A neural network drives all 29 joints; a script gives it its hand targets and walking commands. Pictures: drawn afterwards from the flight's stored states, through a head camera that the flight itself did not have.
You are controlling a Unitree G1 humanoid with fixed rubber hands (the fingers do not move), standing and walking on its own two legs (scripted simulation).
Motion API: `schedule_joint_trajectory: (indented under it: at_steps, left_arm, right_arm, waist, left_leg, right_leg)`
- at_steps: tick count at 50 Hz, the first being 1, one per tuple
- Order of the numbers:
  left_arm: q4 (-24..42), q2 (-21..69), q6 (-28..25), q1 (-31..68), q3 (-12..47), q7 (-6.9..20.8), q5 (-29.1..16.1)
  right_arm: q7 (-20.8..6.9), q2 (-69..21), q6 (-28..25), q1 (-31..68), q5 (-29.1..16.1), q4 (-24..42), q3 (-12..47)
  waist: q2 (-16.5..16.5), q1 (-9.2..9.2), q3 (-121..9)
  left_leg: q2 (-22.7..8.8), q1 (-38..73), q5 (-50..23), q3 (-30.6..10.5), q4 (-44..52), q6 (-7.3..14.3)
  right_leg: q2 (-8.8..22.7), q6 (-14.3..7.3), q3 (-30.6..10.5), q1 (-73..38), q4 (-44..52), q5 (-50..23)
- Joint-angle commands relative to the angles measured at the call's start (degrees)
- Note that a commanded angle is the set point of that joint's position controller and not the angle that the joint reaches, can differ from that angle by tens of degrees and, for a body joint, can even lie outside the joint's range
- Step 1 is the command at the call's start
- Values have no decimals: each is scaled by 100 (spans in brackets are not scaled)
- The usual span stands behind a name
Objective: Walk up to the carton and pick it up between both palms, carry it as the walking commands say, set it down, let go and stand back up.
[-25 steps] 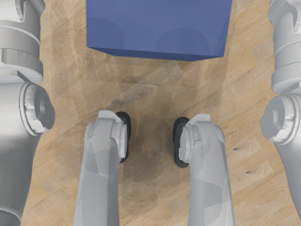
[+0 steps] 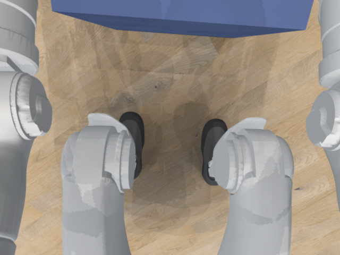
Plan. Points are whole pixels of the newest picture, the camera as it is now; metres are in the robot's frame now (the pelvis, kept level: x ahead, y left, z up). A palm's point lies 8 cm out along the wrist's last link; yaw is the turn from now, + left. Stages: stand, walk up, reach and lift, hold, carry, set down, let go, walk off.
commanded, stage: reach and lift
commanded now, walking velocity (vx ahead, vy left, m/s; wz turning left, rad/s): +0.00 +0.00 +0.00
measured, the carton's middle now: out of the picture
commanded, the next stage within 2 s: none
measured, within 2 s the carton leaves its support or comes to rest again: leaves its support in 1.64 s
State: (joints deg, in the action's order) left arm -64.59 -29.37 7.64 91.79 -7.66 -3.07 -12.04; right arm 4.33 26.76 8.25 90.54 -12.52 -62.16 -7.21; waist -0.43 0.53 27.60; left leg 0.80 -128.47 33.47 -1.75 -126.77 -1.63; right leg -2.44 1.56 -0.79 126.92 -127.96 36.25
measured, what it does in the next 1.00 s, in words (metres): stands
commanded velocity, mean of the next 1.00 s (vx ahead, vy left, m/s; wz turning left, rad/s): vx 0.00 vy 0.00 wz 0.00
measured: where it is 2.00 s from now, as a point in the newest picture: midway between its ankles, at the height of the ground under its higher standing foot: (172, 159)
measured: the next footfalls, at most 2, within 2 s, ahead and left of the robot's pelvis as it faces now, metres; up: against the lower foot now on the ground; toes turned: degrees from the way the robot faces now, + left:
none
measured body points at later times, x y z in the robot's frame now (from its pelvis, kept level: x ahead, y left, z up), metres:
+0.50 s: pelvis +0.00 +0.00 +0.00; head +0.38 +0.01 +0.22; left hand +0.59 +0.21 -0.16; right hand +0.59 -0.18 -0.17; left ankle +0.11 +0.13 -0.33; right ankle +0.10 -0.12 -0.33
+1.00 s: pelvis -0.01 +0.00 +0.01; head +0.38 +0.01 +0.22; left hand +0.59 +0.20 -0.16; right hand +0.59 -0.18 -0.17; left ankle +0.11 +0.13 -0.33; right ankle +0.10 -0.12 -0.33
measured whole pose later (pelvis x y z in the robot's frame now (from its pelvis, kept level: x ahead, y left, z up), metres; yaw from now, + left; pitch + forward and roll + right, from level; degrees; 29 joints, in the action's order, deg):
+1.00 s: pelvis -0.01 +0.00 +0.01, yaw +0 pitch +34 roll +0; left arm -64.1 -24.8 9.4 94.7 -10.2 -0.6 -7.9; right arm 4.2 25.3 7.8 93.8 -11.6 -65.6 -8.0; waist -1.0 1.0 29.2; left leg 1.2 -126.5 33.0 -1.8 -125.6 -1.5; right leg -2.5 1.5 -0.9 125.1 -126.6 35.5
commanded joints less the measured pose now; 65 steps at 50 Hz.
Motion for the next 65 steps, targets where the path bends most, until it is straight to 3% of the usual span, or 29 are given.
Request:
schedule_joint_trajectory:
  at_steps: [1,13,26,38,44,48,51,57,65]
  left_arm:
    - [769,-978,-109,1766,-27,-60,-71]
    - [316,-717,-128,1565,-81,-15,26]
    - [264,-419,-168,1911,80,-86,16]
    - [366,748,-168,2146,462,26,-88]
    - [552,2151,2,2294,470,403,146]
    - [627,4089,276,2507,691,1018,324]
    - [768,4894,471,2460,710,1368,441]
    - [1005,5428,745,2300,660,1762,470]
    - [1216,5614,876,2095,762,1926,436]
  right_arm:
    - [66,981,-114,1721,-74,800,-34]
    - [3,650,-110,1491,2,430,22]
    - [83,419,-179,1827,73,256,27]
    - [-141,-665,-237,2335,-251,403,559]
    - [-562,-2078,-125,2610,-191,436,722]
    - [-1109,-3954,79,2945,-64,588,939]
    - [-1407,-4777,258,2949,18,701,978]
    - [-1688,-5376,535,2719,114,854,1013]
    - [-1780,-5654,681,2576,76,1114,1153]
  waist:
    - [100,21,-8410]
    - [35,75,-7272]
    - [50,49,-7362]
    - [47,112,-7309]
    - [3,146,-6899]
    - [-32,80,-6374]
    - [-24,107,-6127]
    - [-64,176,-5921]
    - [-34,180,-5959]
  left_leg:
    - [-83,4448,-2616,353,619,-9]
    - [-77,3811,-2314,316,697,34]
    - [11,3901,-2196,329,806,0]
    - [92,4114,-2304,256,903,69]
    - [159,4058,-2064,242,978,116]
    - [256,3764,-1836,268,923,185]
    - [275,3550,-1684,307,880,217]
    - [240,3081,-1432,377,841,265]
    - [210,2871,-1555,399,790,295]
  right_leg:
    - [131,68,376,-3719,879,-2432]
    - [93,53,306,-3222,936,-2169]
    - [29,27,317,-3350,1027,-2108]
    - [-36,7,325,-3267,1073,-2159]
    - [-104,-23,335,-3141,1090,-1990]
    - [-181,-92,354,-2822,1037,-1773]
    - [-206,-130,370,-2636,1000,-1640]
    - [-181,-173,379,-2533,954,-1500]
    - [-172,-214,318,-2604,927,-1756]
